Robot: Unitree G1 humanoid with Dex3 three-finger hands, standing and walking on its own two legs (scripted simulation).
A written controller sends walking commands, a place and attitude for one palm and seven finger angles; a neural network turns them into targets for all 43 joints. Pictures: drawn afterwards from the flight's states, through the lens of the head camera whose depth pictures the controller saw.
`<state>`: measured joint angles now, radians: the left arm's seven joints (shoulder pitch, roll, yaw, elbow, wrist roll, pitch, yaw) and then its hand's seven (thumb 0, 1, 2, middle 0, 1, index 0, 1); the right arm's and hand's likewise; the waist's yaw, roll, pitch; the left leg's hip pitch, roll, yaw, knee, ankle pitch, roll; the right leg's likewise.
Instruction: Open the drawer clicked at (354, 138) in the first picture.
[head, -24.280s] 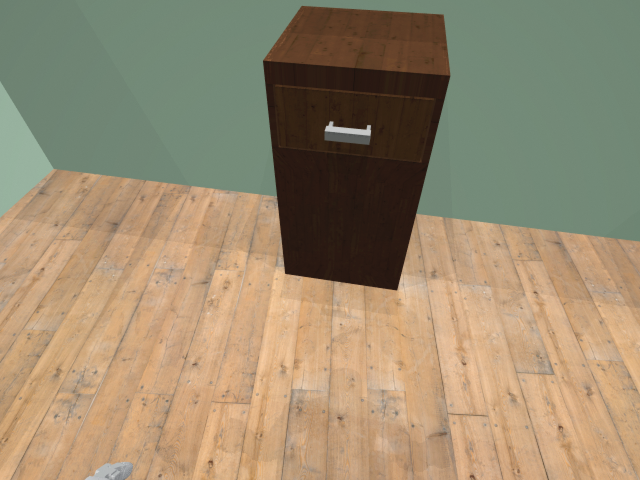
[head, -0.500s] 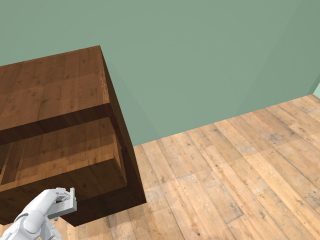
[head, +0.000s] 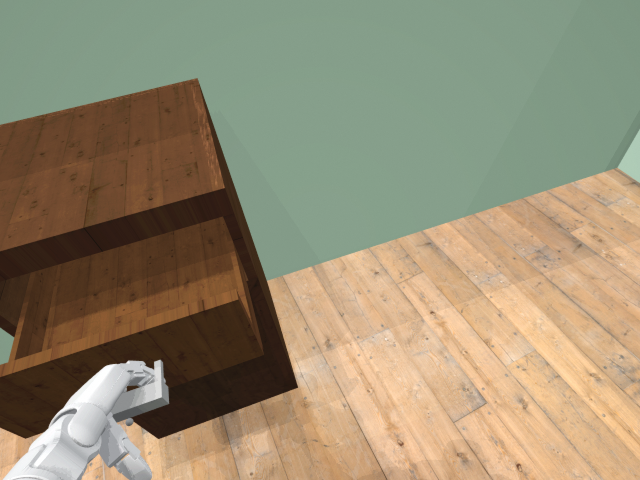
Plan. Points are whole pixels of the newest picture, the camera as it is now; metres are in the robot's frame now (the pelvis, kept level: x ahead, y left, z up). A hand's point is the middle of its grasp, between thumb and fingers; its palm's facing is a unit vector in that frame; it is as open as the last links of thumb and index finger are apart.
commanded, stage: relax the arm and regain balance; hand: left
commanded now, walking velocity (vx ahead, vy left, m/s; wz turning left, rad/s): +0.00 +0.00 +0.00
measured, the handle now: (125, 391) +0.29 +0.30 -0.08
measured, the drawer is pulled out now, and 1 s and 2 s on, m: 0.18 0.18 0.18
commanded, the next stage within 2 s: stand and wait in 0.20 s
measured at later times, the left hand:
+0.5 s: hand (128, 422) +0.24 +0.27 -0.06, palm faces -0.40 -0.55 -0.73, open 13.6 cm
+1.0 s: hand (128, 422) +0.24 +0.27 -0.06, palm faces -0.39 -0.56 -0.73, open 13.6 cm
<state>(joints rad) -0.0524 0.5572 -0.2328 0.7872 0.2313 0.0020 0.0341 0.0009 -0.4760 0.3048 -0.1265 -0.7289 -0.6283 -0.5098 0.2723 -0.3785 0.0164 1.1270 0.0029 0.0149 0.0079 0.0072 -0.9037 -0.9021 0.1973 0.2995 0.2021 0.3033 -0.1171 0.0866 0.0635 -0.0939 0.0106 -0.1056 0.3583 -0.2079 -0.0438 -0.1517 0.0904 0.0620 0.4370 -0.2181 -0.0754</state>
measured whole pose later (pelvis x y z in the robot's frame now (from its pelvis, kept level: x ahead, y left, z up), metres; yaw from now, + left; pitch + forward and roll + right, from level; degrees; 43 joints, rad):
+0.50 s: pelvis +0.00 +0.00 +0.00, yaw +0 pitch -3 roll +2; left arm -0.04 0.56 -0.23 0.77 0.23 -0.02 0.04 0.00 -0.48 0.30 -0.14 -0.72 -0.63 -0.47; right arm 0.27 -0.35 0.02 1.12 0.01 0.01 0.02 0.01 -0.90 -0.90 0.20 0.30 0.20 0.30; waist -0.11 0.08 0.06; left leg -0.10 0.01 -0.11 0.35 -0.20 -0.05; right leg -0.17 0.09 0.06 0.44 -0.22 -0.07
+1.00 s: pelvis +0.01 -0.01 +0.00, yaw +1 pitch -2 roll +1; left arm -0.02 0.57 -0.23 0.77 0.23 -0.05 0.05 0.00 -0.48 0.30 -0.15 -0.72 -0.65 -0.46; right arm 0.26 -0.35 0.03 1.12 0.01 0.01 0.02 0.01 -0.91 -0.90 0.20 0.30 0.20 0.30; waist -0.10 0.08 0.05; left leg -0.09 0.02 -0.12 0.33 -0.20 -0.05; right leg -0.15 0.09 0.05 0.42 -0.22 -0.08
